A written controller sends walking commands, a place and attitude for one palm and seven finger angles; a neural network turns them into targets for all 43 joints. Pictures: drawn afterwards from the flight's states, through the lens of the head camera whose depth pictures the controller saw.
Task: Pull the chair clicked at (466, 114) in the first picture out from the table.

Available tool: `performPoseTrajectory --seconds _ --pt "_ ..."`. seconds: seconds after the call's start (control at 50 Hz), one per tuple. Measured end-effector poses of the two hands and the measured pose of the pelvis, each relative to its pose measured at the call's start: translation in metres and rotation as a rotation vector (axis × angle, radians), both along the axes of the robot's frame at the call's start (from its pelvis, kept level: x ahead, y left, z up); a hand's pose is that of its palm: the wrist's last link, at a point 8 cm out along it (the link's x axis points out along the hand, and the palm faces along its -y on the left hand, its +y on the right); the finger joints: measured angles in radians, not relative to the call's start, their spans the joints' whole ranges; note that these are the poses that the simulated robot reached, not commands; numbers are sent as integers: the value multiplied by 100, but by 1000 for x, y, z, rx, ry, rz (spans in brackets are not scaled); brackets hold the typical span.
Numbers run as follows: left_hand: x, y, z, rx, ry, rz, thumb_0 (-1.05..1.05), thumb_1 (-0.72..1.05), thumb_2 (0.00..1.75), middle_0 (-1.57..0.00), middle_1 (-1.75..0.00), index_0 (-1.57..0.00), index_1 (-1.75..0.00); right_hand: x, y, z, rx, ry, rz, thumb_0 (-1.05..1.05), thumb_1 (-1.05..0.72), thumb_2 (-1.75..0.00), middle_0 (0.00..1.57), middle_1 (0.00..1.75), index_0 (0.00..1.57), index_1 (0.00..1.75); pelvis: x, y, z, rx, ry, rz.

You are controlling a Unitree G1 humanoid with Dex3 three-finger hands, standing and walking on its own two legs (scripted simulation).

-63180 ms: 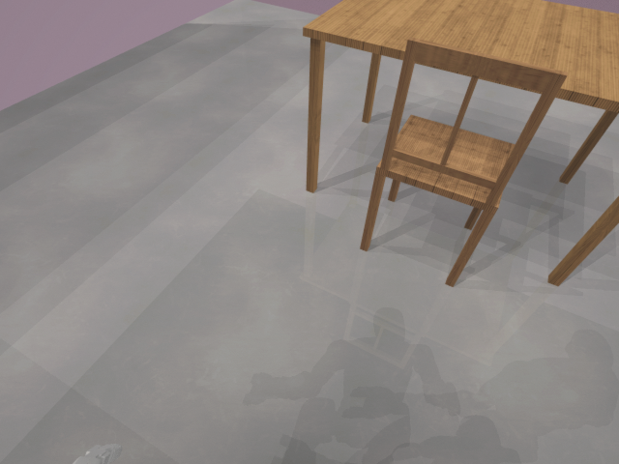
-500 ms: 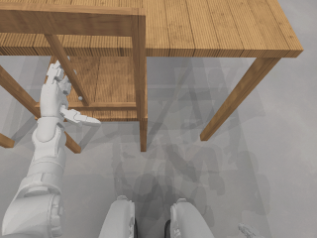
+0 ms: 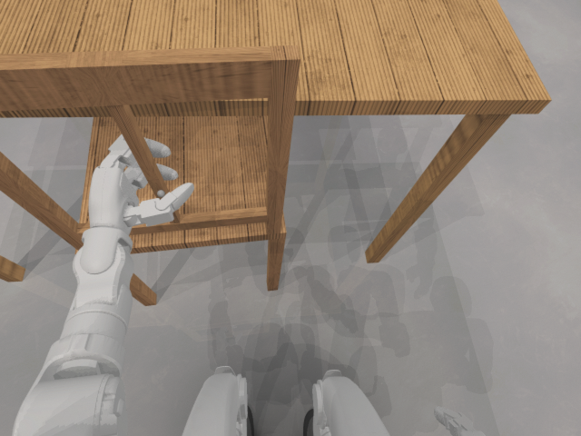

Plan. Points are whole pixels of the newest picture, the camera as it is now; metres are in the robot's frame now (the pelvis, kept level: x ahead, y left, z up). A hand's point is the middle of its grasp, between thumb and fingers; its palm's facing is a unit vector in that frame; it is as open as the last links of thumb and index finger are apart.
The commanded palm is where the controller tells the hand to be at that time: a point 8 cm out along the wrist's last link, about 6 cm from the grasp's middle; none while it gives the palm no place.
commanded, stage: hook a spindle and tug to test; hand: left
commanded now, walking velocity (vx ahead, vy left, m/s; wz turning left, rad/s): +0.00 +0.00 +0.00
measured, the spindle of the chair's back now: (152, 174) +0.47 +0.19 +0.02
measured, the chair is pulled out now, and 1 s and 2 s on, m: -0.13 -0.08 0.04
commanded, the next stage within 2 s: step backward, pulling the chair out in 0.76 s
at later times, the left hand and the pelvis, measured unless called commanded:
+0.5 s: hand (161, 204) +0.42 +0.17 +0.02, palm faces +0.04 -1.00 -0.03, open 5.1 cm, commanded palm +0.38 +0.22 +0.02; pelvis +0.00 -0.01 +0.00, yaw +0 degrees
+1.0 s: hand (154, 221) +0.39 +0.17 +0.03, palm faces +0.09 -0.98 -0.16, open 5.1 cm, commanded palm +0.36 +0.22 +0.03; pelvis +0.00 -0.01 +0.05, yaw +1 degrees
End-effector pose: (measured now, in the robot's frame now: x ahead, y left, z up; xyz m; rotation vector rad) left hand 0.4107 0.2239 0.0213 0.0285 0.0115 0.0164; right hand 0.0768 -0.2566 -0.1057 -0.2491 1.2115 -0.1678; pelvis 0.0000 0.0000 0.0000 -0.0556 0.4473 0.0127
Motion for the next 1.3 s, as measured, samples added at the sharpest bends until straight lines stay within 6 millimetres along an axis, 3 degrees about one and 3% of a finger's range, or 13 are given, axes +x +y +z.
performPoseTrajectory --seconds 0.14,0.22,0.52,0.9,1.0,1.1,1.2,1.3 --pt "1 -2 1 5 3 14 0 63 78 -46 -142 -49 -143 4 3 -3 13 -12 5 1 -91 -90 21 30 20 30 -2 -1 -1 2 0 -1" --pt "-2 -6 1 6 6 7 1 74 83 -44 -141 -47 -143 2 3 -3 21 -13 -1 1 -91 -90 21 30 20 30 -2 -2 0 5 -2 -4" --pt "-20 -3 1 3 4 22 1 76 83 -43 -142 -43 -144 0 -7 2 13 -24 -12 1 -91 -90 21 30 20 30 -1 -8 2 13 -15 -9" --pt "-48 0 3 16 10 37 1 76 85 -45 -141 -43 -145 30 -5 4 12 -107 31 1 -91 -90 21 30 20 30 -5 -9 3 16 -48 8" --pt "-50 -4 22 118 255 102 2 77 85 -41 -132 -44 -145 29 10 40 26 -84 -45 1 -91 -90 20 30 20 30 2 -6 45 26 -151 12" --pt "-55 -9 30 49 395 161 3 78 83 -33 -118 -46 -145 23 15 76 0 -49 -50 1 -91 -90 21 30 20 30 14 -1 80 31 -199 8" --pt "-53 -12 34 84 448 103 3 78 82 -34 -116 -48 -144 12 4 95 -69 -27 -72 1 -90 -90 21 30 20 30 12 6 94 21 -241 10" --pt "-58 -15 34 111 454 58 3 78 82 -35 -118 -49 -144 -2 -4 100 -97 -32 -108 1 -90 -90 21 30 20 30 3 9 97 33 -280 -14"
